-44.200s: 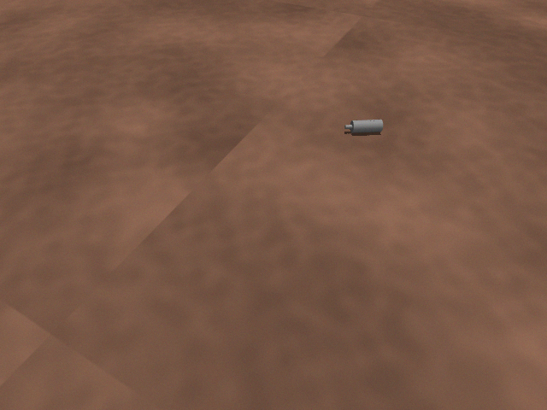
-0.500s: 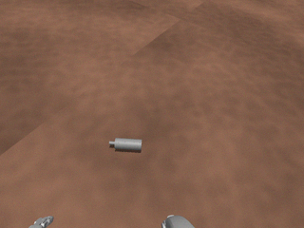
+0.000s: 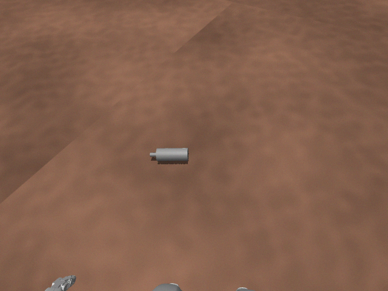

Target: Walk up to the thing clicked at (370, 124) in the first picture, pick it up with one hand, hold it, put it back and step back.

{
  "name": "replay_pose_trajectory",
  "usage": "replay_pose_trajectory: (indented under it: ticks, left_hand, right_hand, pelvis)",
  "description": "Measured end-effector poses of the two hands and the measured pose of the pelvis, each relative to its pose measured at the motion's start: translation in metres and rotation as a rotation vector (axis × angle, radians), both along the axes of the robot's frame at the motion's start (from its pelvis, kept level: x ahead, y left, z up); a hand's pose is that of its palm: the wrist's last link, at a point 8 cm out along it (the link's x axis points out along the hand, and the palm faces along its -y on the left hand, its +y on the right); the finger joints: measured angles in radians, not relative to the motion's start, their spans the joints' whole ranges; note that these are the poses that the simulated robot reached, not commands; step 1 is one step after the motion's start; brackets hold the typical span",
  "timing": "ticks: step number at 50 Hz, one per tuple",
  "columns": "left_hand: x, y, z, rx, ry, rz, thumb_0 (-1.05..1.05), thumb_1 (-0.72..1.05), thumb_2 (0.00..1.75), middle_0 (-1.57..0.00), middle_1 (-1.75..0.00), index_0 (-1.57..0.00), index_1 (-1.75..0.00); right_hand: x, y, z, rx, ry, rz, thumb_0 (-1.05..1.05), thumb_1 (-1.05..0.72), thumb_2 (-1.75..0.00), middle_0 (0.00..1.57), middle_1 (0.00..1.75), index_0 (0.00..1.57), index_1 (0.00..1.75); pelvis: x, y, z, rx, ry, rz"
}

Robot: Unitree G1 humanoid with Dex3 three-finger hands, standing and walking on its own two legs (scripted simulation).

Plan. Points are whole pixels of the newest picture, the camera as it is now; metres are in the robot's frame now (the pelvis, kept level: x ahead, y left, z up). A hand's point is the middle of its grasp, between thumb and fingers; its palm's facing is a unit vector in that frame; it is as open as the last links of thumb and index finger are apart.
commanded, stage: step back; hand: left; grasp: from above
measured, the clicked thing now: (169, 154) +0.90 +0.23 -0.72
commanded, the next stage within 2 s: stand in 1.54 s
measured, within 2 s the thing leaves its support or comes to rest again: neither
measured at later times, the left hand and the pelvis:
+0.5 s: hand out of the picture -0.11 +0.23 -0.15, palm faces -0.02 -0.91 -0.40, open 7.4 cm; pelvis -0.17 -0.04 +0.00, yaw -3 degrees
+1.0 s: hand out of the picture -0.12 +0.25 -0.14, palm faces +0.02 -0.92 -0.40, open 7.4 cm; pelvis -0.18 -0.04 +0.00, yaw +1 degrees
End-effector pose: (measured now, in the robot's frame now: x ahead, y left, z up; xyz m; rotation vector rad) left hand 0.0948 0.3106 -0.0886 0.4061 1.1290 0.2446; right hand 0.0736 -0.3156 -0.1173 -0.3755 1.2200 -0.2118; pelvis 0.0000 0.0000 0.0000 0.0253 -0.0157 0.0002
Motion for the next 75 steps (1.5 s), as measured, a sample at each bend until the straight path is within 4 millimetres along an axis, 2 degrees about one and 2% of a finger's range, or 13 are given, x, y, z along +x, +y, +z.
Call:
replay_pose_trajectory:
  ticks: [5,10,15,20,22,26,32,38,42,47,53,60,75]
  left_hand:
    - [-0.008,0.007,-0.019,-0.029,-0.093,0.005,0.00,0.90,0.90,-0.21,-0.30,-0.20,-0.30]
    - [-0.041,-0.008,-0.020,-0.089,-0.066,0.013,0.00,0.91,0.90,-0.21,-0.30,-0.20,-0.30]
    - [-0.089,-0.018,-0.021,-0.099,-0.034,0.012,0.00,0.91,0.90,-0.21,-0.30,-0.20,-0.30]
    - [-0.147,-0.029,-0.029,-0.049,0.022,-0.004,0.00,0.91,0.90,-0.21,-0.30,-0.20,-0.30]
    - [-0.174,-0.037,-0.027,-0.040,0.052,0.007,0.00,0.91,0.90,-0.21,-0.30,-0.20,-0.30]
    - [-0.221,-0.042,-0.014,-0.025,0.088,0.039,0.01,0.91,0.89,-0.21,-0.30,-0.20,-0.30]
    - [-0.249,-0.027,-0.001,0.005,0.069,0.074,0.01,0.90,0.89,-0.21,-0.30,-0.21,-0.30]
    - [-0.257,-0.001,-0.009,0.004,0.045,0.101,0.01,0.90,0.90,-0.21,-0.30,-0.20,-0.30]
    - [-0.253,-0.001,-0.011,-0.026,0.070,0.097,0.01,0.91,0.90,-0.21,-0.30,-0.20,-0.30]
    - [-0.234,-0.010,-0.008,-0.046,0.045,0.065,0.01,0.91,0.90,-0.21,-0.30,-0.20,-0.30]
    - [-0.215,-0.034,-0.011,-0.029,0.011,0.064,0.00,0.91,0.90,-0.21,-0.30,-0.20,-0.30]
    - [-0.206,-0.051,-0.004,-0.054,-0.002,0.102,0.00,0.90,0.90,-0.21,-0.30,-0.20,-0.30]
    - [-0.169,-0.016,-0.028,-0.075,0.010,0.123,0.00,0.91,0.90,-0.21,-0.30,-0.20,-0.30]
  right_hand:
    - [-0.041,0.013,-0.002,-0.014,0.041,0.030,0.01,-0.90,-0.90,0.20,0.30,0.21,0.30]
    - [-0.069,0.014,0.016,-0.017,0.002,0.041,0.01,-0.90,-0.90,0.20,0.30,0.21,0.30]
    - [-0.078,-0.003,0.029,-0.041,-0.076,0.051,0.01,-0.90,-0.90,0.20,0.30,0.21,0.30]
    - [-0.091,-0.029,0.019,-0.027,-0.161,0.049,0.01,-0.90,-0.90,0.20,0.30,0.21,0.30]
    - [-0.104,-0.037,0.012,-0.017,-0.165,0.029,0.01,-0.90,-0.90,0.20,0.30,0.21,0.30]
    - [-0.141,-0.040,0.009,0.021,-0.114,-0.004,0.01,-0.90,-0.90,0.20,0.30,0.21,0.30]
    - [-0.194,-0.038,-0.002,0.034,0.001,-0.001,0.01,-0.90,-0.90,0.20,0.30,0.21,0.30]
    - [-0.219,-0.014,-0.003,0.041,0.072,0.024,0.01,-0.91,-0.90,0.20,0.30,0.21,0.30]
    - [-0.221,-0.005,0.007,0.055,0.020,0.008,0.01,-0.90,-0.90,0.20,0.30,0.21,0.30]
    - [-0.215,-0.014,0.015,0.049,0.000,0.002,0.01,-0.90,-0.90,0.20,0.30,0.21,0.30]
    - [-0.192,-0.040,0.000,0.034,0.007,-0.006,0.01,-0.90,-0.90,0.20,0.30,0.21,0.30]
    - [-0.151,-0.036,0.000,0.044,0.008,0.046,0.01,-0.91,-0.90,0.20,0.30,0.21,0.30]
    - [-0.091,0.011,0.004,0.045,-0.043,0.079,0.01,-0.90,-0.90,0.20,0.30,0.21,0.30]
  pelvis:
    - [-0.041,0.001,-0.011,0.026,-0.038,0.029]
    - [-0.072,-0.002,0.000,-0.037,-0.040,0.028]
    - [-0.105,-0.013,0.003,-0.050,-0.016,-0.006]
    - [-0.144,-0.031,-0.011,-0.035,-0.020,-0.054]
    - [-0.158,-0.035,-0.011,-0.082,-0.049,-0.033]
    - [-0.169,-0.040,-0.002,-0.019,-0.042,-0.056]
    - [-0.186,-0.035,0.001,-0.025,-0.025,-0.004]
    - [-0.195,-0.022,-0.002,0.016,-0.041,0.023]
    - [-0.193,-0.019,0.004,-0.012,-0.037,0.028]
    - [-0.188,-0.027,0.008,-0.018,-0.029,0.024]
    - [-0.174,-0.044,-0.001,-0.041,-0.033,0.034]
    - [-0.152,-0.045,0.006,-0.024,-0.029,0.054]
    - [-0.134,-0.020,-0.002,-0.030,-0.027,0.051]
